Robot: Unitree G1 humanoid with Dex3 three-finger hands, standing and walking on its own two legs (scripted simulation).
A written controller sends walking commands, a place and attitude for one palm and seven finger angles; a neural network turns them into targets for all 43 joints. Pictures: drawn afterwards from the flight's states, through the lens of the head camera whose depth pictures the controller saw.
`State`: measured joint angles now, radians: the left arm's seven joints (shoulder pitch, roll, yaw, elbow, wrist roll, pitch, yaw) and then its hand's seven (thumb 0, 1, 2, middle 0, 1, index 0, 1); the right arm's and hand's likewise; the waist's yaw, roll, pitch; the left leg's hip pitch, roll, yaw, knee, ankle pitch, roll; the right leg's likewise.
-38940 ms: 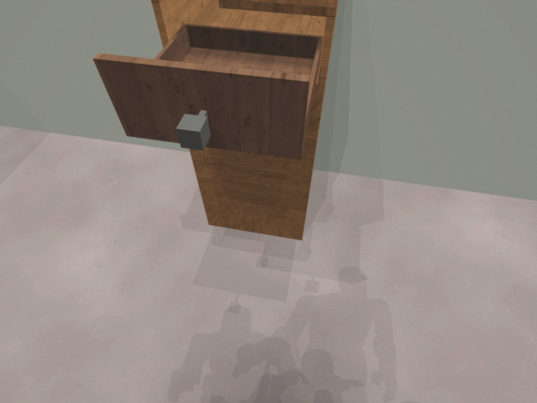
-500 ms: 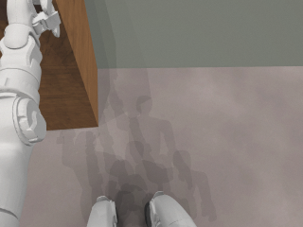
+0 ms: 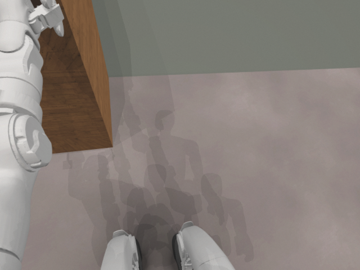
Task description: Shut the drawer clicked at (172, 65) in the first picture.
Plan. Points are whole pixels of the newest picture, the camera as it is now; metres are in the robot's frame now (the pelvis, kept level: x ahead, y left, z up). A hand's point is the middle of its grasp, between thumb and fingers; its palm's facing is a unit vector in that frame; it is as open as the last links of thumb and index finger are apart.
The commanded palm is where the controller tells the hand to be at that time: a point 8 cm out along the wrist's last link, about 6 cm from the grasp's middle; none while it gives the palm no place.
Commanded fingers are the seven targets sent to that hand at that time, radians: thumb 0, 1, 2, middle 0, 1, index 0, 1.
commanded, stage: pull the fist back off the drawer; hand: left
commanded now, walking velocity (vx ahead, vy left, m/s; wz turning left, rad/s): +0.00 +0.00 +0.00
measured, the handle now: out of the picture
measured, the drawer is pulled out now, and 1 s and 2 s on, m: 0.01 0.01 0.01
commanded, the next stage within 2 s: draw the hand back to the body in 0.28 s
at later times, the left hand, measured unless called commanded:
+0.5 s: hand (58, 21) +0.58 +0.13 +0.13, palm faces +0.01 -1.00 +0.00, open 3.3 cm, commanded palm +0.52 +0.17 +0.14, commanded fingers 0.00 0.90 0.90 -1.40 -1.60 -1.40 -1.60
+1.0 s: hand (4, 102) +0.38 +0.17 +0.18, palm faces +0.12 -0.98 -0.15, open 3.3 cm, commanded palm +0.35 +0.22 +0.19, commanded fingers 0.00 0.90 0.90 -1.40 -1.60 -1.40 -1.60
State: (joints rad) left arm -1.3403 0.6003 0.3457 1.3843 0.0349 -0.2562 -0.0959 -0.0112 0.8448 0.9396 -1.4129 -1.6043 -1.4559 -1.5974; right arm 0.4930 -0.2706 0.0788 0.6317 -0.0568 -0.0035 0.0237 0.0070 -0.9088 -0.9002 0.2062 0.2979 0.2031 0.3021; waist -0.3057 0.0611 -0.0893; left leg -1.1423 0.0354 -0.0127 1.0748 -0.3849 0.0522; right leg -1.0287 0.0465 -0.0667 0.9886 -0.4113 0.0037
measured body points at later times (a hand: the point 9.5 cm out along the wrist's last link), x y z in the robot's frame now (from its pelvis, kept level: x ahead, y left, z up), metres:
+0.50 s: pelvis +0.05 -0.01 +0.03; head +0.17 +0.00 +0.46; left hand +0.57 +0.18 +0.13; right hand +0.04 -0.27 -0.09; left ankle +0.05 +0.08 -0.66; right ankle +0.03 -0.13 -0.66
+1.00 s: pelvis +0.05 -0.03 +0.07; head +0.05 -0.05 +0.52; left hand +0.37 +0.22 +0.19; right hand +0.24 -0.27 -0.01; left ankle +0.05 +0.08 -0.66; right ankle +0.02 -0.13 -0.66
